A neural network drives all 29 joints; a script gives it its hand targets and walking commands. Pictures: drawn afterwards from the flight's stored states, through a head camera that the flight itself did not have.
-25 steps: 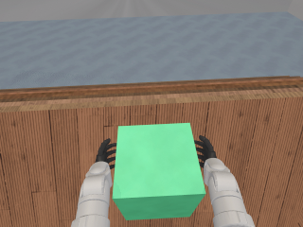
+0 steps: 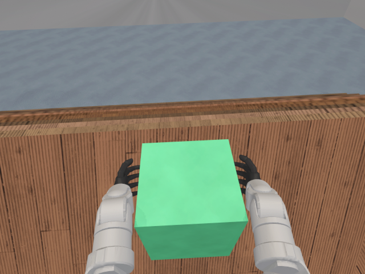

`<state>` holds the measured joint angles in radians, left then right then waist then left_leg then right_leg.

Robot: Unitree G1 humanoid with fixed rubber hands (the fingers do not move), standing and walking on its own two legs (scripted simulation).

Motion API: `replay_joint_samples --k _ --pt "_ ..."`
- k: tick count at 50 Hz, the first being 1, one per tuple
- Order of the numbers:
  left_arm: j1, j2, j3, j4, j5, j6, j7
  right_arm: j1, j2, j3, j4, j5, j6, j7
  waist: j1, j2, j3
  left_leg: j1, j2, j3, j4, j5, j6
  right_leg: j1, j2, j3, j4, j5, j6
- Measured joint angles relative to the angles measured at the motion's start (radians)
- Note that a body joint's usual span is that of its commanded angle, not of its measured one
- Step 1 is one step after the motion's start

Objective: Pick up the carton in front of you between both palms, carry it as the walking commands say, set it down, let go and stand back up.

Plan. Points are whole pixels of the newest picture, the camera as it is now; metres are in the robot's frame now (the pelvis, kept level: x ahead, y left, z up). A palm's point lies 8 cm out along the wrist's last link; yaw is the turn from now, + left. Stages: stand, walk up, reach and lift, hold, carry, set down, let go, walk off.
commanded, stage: reach and lift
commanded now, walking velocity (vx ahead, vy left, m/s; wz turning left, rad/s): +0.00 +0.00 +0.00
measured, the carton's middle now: (187, 202) +0.30 +0.00 -0.04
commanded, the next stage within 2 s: hold in 0.56 s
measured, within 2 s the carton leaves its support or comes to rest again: neither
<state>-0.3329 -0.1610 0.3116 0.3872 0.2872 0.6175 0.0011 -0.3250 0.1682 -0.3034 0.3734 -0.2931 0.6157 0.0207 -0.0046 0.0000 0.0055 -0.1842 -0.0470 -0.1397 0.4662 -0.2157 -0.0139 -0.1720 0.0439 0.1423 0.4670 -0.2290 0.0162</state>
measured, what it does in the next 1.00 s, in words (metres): stands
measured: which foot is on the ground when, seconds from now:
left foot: down 0.00-1.00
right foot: down 0.00-1.00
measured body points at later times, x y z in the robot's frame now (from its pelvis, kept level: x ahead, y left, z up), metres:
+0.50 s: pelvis +0.02 +0.00 +0.01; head -0.02 +0.00 +0.45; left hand +0.32 +0.15 +0.03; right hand +0.32 -0.15 +0.03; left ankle +0.03 +0.13 -0.74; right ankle +0.02 -0.13 -0.74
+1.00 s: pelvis +0.01 +0.00 +0.01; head -0.04 +0.00 +0.45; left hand +0.31 +0.15 +0.05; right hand +0.31 -0.15 +0.05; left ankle +0.03 +0.13 -0.74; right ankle +0.02 -0.13 -0.74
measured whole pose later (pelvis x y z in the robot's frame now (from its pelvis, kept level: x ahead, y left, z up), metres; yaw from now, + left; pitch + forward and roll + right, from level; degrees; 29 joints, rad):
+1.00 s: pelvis +0.01 +0.00 +0.01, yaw +0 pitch -7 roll +0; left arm -0.29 -0.16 0.25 0.25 0.28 0.76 0.00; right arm -0.28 0.16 -0.24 0.24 -0.28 0.76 0.02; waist 0.00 0.00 0.01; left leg -0.07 -0.04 -0.13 0.38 -0.19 -0.01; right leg -0.06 0.04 0.14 0.38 -0.20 0.01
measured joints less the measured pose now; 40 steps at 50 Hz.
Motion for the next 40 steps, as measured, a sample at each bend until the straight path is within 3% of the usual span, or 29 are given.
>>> replay_joint_samples --k 29,35,40 --pt "0.082 0.012 -0.086 -0.11 -0.021 0.079 0.008 0.081 -0.02 0.086 -0.107 0.026 0.079 -0.007 0.001 0.0 -0.012 0.096 0.008 0.002 -0.09 0.016 0.004 0.098 -0.007 -0.004 -0.094 0.018 -0.004" --pt "0.103 0.016 -0.109 -0.177 -0.041 0.116 0.013 0.099 -0.024 0.111 -0.173 0.046 0.117 -0.014 0.002 0.0 -0.014 0.121 0.009 0.002 -0.11 0.026 0.004 0.123 -0.008 -0.004 -0.115 0.029 -0.004" --pt "0.078 0.011 -0.09 -0.157 -0.023 0.14 0.004 0.073 -0.019 0.091 -0.152 0.031 0.142 -0.006 0.003 -0.001 -0.008 0.133 0.009 0.004 -0.108 0.028 0.004 0.135 -0.009 -0.004 -0.112 0.03 -0.004"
